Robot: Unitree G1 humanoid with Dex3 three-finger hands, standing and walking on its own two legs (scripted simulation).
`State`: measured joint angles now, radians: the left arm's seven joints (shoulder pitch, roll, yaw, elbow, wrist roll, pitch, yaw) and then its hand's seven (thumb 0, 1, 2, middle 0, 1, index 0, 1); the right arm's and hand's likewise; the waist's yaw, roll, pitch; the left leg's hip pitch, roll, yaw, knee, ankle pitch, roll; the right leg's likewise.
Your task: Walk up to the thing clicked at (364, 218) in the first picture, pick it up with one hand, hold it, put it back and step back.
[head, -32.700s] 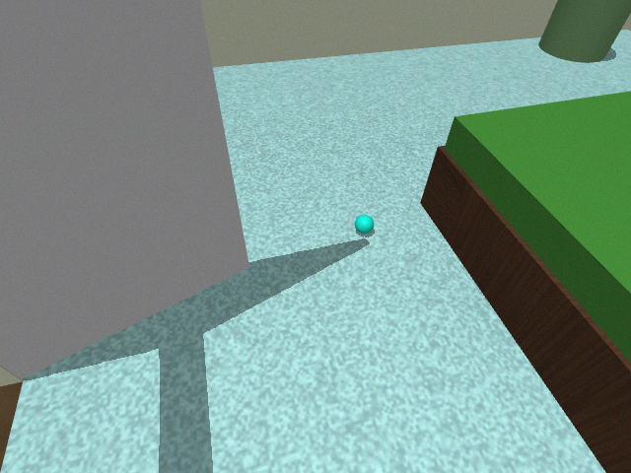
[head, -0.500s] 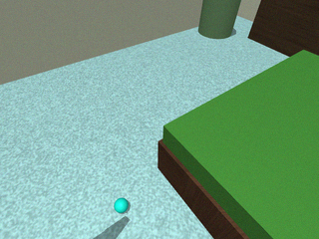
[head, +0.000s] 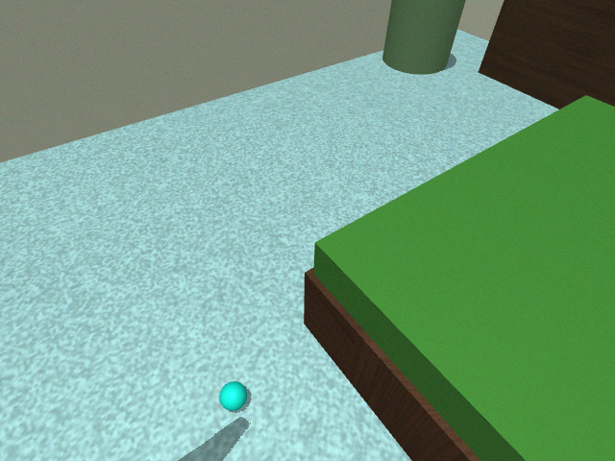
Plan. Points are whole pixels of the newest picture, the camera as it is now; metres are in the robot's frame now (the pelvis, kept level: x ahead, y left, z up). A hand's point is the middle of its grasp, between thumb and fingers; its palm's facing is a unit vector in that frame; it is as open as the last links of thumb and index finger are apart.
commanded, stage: stand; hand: left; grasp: from above
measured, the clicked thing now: (233, 395) +0.45 +0.23 -0.74
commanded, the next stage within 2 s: step back in 0.32 s
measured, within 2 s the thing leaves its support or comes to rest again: neither
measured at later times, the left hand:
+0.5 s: hand out of the picture +0.07 +0.27 -0.16, palm faces +0.00 -0.93 -0.37, open 7.4 cm
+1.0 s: hand out of the picture -0.01 +0.29 -0.17, palm faces -0.08 -0.92 -0.39, open 7.3 cm
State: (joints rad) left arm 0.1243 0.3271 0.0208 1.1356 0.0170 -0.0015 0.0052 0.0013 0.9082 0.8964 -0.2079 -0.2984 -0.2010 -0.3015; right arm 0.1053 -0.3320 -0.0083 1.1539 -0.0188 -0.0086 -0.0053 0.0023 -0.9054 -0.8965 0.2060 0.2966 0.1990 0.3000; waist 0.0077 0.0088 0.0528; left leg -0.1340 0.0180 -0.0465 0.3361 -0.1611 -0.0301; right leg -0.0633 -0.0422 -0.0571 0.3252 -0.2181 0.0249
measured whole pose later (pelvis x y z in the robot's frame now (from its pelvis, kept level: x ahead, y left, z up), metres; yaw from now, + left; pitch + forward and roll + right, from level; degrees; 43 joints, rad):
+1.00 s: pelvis -0.12 +0.03 -0.03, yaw -2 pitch -2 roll -1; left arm 0.13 0.35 0.06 0.90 0.03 0.03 0.00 0.00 0.91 0.90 -0.21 -0.30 -0.20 -0.30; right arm 0.10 -0.38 -0.04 0.87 -0.01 0.05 -0.01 0.00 -0.90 -0.90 0.21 0.30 0.20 0.30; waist -0.02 0.05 0.20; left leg -0.45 -0.01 -0.04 0.80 -0.38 0.02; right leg -0.26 0.04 0.02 0.68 -0.38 -0.02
